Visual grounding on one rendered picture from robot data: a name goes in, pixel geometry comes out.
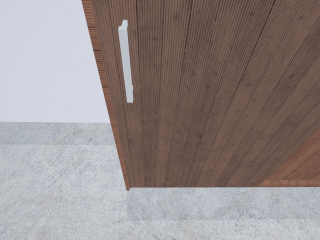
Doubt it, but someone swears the handle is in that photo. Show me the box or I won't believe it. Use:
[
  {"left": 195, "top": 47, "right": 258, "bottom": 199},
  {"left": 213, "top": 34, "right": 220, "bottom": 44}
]
[{"left": 118, "top": 20, "right": 133, "bottom": 103}]

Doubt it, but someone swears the wardrobe door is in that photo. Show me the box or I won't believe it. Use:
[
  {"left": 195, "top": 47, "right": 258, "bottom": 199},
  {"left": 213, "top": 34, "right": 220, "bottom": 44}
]
[
  {"left": 91, "top": 0, "right": 320, "bottom": 188},
  {"left": 265, "top": 128, "right": 320, "bottom": 180}
]

